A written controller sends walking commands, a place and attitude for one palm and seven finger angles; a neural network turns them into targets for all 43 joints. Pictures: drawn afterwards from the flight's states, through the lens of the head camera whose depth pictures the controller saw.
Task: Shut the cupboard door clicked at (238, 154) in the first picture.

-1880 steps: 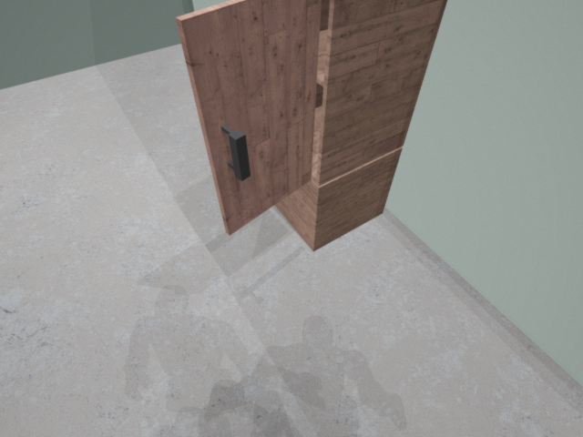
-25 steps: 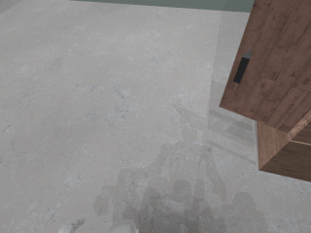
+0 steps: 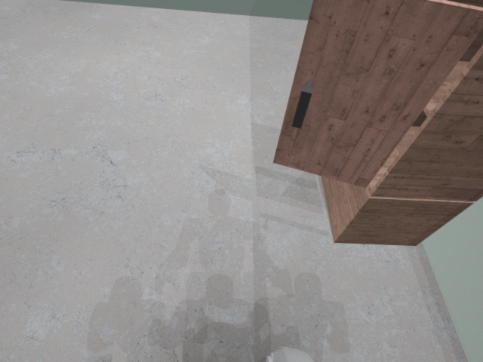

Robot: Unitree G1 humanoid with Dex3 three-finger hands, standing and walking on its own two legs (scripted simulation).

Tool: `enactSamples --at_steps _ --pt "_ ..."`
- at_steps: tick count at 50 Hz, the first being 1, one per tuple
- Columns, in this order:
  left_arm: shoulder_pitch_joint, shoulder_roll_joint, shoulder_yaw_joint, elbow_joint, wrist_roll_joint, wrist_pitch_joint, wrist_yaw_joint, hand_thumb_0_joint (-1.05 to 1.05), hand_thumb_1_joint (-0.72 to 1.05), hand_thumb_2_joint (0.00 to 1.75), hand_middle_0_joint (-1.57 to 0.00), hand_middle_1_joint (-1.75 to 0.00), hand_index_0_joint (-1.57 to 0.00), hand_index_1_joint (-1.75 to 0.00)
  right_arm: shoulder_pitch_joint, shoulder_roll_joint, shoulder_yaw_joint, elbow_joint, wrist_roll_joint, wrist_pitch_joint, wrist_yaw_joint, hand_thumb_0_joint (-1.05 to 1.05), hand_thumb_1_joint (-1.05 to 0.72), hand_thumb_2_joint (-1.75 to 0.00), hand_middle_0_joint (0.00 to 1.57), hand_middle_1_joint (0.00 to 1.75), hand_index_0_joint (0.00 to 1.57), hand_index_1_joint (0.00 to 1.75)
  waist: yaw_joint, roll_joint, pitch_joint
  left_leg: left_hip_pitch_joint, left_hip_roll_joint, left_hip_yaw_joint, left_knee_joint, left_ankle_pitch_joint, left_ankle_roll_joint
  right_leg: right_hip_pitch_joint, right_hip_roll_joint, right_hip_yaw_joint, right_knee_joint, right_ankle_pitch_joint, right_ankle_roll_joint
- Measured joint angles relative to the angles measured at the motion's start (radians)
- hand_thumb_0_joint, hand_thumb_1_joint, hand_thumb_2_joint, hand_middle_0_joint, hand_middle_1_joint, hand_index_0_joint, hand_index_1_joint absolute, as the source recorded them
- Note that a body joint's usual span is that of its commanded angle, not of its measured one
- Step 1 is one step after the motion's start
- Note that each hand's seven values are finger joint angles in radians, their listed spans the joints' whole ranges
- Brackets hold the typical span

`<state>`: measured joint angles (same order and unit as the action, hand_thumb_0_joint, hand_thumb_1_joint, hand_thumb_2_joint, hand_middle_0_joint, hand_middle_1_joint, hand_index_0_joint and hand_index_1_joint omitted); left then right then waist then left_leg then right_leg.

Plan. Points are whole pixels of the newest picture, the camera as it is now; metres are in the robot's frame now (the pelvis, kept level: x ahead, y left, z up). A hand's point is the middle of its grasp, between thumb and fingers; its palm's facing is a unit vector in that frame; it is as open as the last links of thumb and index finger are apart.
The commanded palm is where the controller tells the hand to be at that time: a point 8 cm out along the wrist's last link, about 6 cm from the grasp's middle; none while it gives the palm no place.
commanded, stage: turn to face it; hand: left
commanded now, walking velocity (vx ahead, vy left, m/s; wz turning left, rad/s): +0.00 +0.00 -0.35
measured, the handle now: (303, 103) +0.76 -0.12 -0.04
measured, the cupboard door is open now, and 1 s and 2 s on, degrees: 74 74 74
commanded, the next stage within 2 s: take the last steps up to it in 0.24 s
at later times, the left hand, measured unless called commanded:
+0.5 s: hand out of the picture +0.12 +0.14 -0.17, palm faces -0.12 -0.97 -0.19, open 7.4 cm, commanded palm none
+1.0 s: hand (238, 276) +0.31 +0.02 -0.18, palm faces -0.34 -0.92 -0.20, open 7.4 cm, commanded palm none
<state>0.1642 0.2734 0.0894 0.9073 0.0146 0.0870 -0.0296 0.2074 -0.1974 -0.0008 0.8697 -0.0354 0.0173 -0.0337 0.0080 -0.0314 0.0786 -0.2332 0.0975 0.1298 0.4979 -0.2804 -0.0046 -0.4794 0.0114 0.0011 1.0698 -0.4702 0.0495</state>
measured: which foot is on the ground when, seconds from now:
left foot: down 0.00-0.18, up 0.20-0.54, down 0.56-0.98, up 1.00-1.00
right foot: up 0.00-0.16, down 0.18-0.56, up 0.58-0.96, down 0.98-1.00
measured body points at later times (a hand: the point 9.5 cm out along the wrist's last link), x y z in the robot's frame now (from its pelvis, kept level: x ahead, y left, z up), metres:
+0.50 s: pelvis +0.02 -0.04 +0.00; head +0.05 -0.04 +0.45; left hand +0.13 +0.19 -0.15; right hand +0.04 -0.29 -0.15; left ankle +0.03 +0.09 -0.71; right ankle -0.01 -0.14 -0.74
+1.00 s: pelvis +0.15 -0.13 -0.02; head +0.19 -0.15 +0.42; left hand +0.33 +0.07 -0.17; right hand -0.02 -0.32 -0.17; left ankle +0.05 +0.07 -0.72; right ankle +0.19 -0.26 -0.75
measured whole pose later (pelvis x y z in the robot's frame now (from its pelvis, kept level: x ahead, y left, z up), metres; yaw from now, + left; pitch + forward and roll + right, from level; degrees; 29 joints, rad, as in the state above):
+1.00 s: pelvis +0.15 -0.13 -0.02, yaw -17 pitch +1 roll +0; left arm 0.11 0.22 0.06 0.99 0.02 -0.01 -0.05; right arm 0.45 -0.18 -0.03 1.11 -0.02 -0.01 -0.02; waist -0.06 0.01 0.08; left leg -0.08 0.20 0.15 0.69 -0.51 -0.08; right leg -0.43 -0.03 -0.10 0.62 -0.18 -0.04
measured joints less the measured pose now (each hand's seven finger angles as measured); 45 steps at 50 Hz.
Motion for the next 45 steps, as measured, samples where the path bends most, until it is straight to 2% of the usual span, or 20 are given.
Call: enactSamples --at_steps 6,8,9,10,12,15,17,22,25,27,28,30,33,36,40,45 --pt "-0.022 -0.017 -0.011 -0.003 0.000 -0.003 -0.003 0.01 0.91 0.90 -0.20 -0.30 -0.19 -0.30 0.026 -0.014 -0.016 0.033 0.000 0.007 0.011 0.01 -0.90 -0.89 0.21 0.30 0.21 0.30 -0.021 0.046 0.011 0.014 0.046 0.054 0.036 -0.033 -0.027 0.103 -0.030 -0.048 -0.268 0.044 -0.014" --pt "-0.022 -0.025 -0.018 -0.008 0.000 -0.015 -0.004 0.01 0.91 0.90 -0.20 -0.30 -0.19 -0.30 0.040 -0.026 -0.024 0.046 0.004 0.013 0.015 0.01 -0.90 -0.89 0.21 0.30 0.21 0.30 -0.026 0.058 0.005 0.002 0.059 0.069 0.087 -0.064 -0.043 0.170 -0.028 -0.061 -0.418 0.146 -0.027" --pt "-0.018 -0.025 -0.022 -0.011 0.003 -0.026 -0.003 0.01 0.91 0.90 -0.20 -0.30 -0.19 -0.30 0.050 -0.031 -0.029 0.051 0.009 0.017 0.017 0.01 -0.90 -0.89 0.21 0.30 0.21 0.30 -0.027 0.056 -0.006 -0.016 0.061 0.075 0.130 -0.086 -0.049 0.200 -0.031 -0.056 -0.482 0.161 -0.047" --pt "-0.023 -0.038 -0.024 -0.005 0.005 -0.038 0.003 0.00 0.91 0.90 -0.20 -0.30 -0.20 -0.30 0.046 -0.044 -0.035 0.062 0.013 0.026 0.016 0.01 -0.90 -0.89 0.21 0.30 0.21 0.30 -0.027 0.075 -0.004 -0.045 0.063 0.048 0.205 -0.154 -0.052 0.193 -0.019 -0.055 -0.470 0.137 -0.063" --pt "-0.026 -0.065 -0.037 0.001 0.004 -0.050 0.014 0.00 0.91 0.90 -0.20 -0.30 -0.20 -0.30 0.034 -0.065 -0.045 0.078 0.018 0.048 0.009 0.01 -0.90 -0.89 0.21 0.30 0.21 0.30 -0.035 0.103 0.003 -0.119 0.030 -0.030 0.391 -0.242 -0.050 0.190 -0.009 -0.054 -0.458 0.127 -0.077" --pt "-0.014 -0.090 -0.045 0.006 0.002 -0.055 0.030 0.00 0.91 0.90 -0.20 -0.30 -0.20 -0.30 0.018 -0.071 -0.047 0.092 0.018 0.053 0.005 0.01 -0.90 -0.89 0.20 0.29 0.20 0.30 -0.033 0.099 0.001 -0.208 -0.014 -0.066 0.575 -0.219 -0.058 0.212 -0.011 -0.037 -0.515 0.165 -0.079" --pt "-0.004 -0.096 -0.048 0.015 0.002 -0.055 0.035 0.00 0.91 0.90 -0.20 -0.30 -0.20 -0.30 0.011 -0.065 -0.045 0.092 0.018 0.048 0.010 0.01 -0.91 -0.89 0.20 0.29 0.20 0.30 -0.033 0.084 -0.005 -0.235 -0.025 -0.071 0.590 -0.174 -0.064 0.227 -0.011 -0.024 -0.557 0.189 -0.082" --pt "0.022 -0.097 -0.048 0.042 0.006 -0.055 0.031 0.00 0.91 0.90 -0.20 -0.30 -0.20 -0.30 0.012 -0.035 -0.039 0.086 0.011 0.038 0.020 0.01 -0.91 -0.90 0.20 0.29 0.20 0.30 -0.029 0.051 -0.035 -0.212 -0.028 -0.072 0.444 -0.125 -0.072 0.258 0.001 -0.014 -0.616 0.211 -0.085" --pt "0.042 -0.090 -0.041 0.057 0.008 -0.057 0.022 0.00 0.91 0.90 -0.21 -0.30 -0.20 -0.30 0.021 -0.016 -0.033 0.089 0.007 0.023 0.024 0.01 -0.91 -0.90 0.20 0.29 0.20 0.30 -0.016 0.027 -0.055 -0.142 -0.032 -0.054 0.277 -0.127 -0.062 0.267 0.010 -0.006 -0.611 0.196 -0.085" --pt "0.064 -0.083 -0.035 0.067 0.005 -0.055 0.017 0.00 0.91 0.90 -0.21 -0.30 -0.20 -0.30 0.033 -0.007 -0.027 0.086 0.006 0.002 0.023 0.01 -0.90 -0.89 0.20 0.29 0.20 0.30 -0.011 0.013 -0.071 -0.064 -0.038 -0.039 0.112 -0.077 -0.053 0.257 0.019 0.003 -0.568 0.165 -0.079" --pt "0.076 -0.080 -0.032 0.071 0.001 -0.052 0.014 0.00 0.91 0.90 -0.21 -0.30 -0.20 -0.30 0.041 -0.006 -0.024 0.083 0.001 -0.014 0.021 0.01 -0.90 -0.89 0.20 0.29 0.20 0.30 -0.014 0.012 -0.081 -0.043 -0.036 -0.041 0.058 -0.051 -0.025 0.234 0.026 0.005 -0.516 0.118 -0.082" --pt "0.087 -0.064 -0.024 0.088 0.003 -0.036 0.007 0.00 0.91 0.90 -0.20 -0.30 -0.20 -0.30 0.051 0.009 -0.017 0.084 -0.008 -0.032 0.013 0.01 -0.90 -0.89 0.20 0.29 0.20 0.30 -0.023 -0.014 -0.085 -0.036 -0.035 -0.020 0.081 -0.052 0.007 0.162 0.025 0.013 -0.322 0.018 -0.081" --pt "0.089 -0.045 -0.013 0.104 0.019 -0.023 -0.012 0.01 0.91 0.90 -0.20 -0.30 -0.20 -0.30 0.099 0.023 -0.007 0.085 -0.010 -0.047 0.005 0.01 -0.90 -0.89 0.20 0.30 0.21 0.30 -0.036 -0.024 -0.089 0.021 -0.021 -0.003 0.023 -0.051 0.003 0.049 0.011 -0.002 -0.069 0.062 -0.069" --pt "0.072 -0.036 -0.006 0.097 0.018 -0.028 -0.023 0.01 0.91 0.90 -0.20 -0.30 -0.20 -0.30 0.143 0.026 -0.003 0.109 -0.009 -0.055 -0.002 0.01 -0.90 -0.89 0.21 0.30 0.21 0.30 -0.036 -0.015 -0.074 0.088 -0.002 0.008 -0.064 -0.026 -0.012 -0.034 -0.018 -0.006 0.025 0.146 -0.051" --pt "0.037 -0.030 -0.009 0.086 0.013 -0.033 -0.025 0.01 0.91 0.90 -0.20 -0.30 -0.19 -0.30 0.189 0.028 -0.006 0.144 -0.007 -0.060 -0.002 0.01 -0.90 -0.89 0.21 0.30 0.21 0.30 -0.038 -0.002 -0.044 0.160 0.025 0.033 -0.133 -0.022 -0.033 -0.095 -0.059 -0.016 -0.039 0.219 -0.036" --pt "-0.017 -0.037 -0.023 0.085 0.010 -0.040 -0.029 0.01 0.91 0.90 -0.20 -0.30 -0.19 -0.30 0.225 0.021 -0.021 0.185 -0.010 -0.052 0.008 0.01 -0.90 -0.89 0.21 0.30 0.21 0.30 -0.065 0.020 -0.009 0.223 0.059 0.068 -0.132 -0.074 -0.079 -0.057 -0.079 -0.065 -0.313 0.249 -0.046"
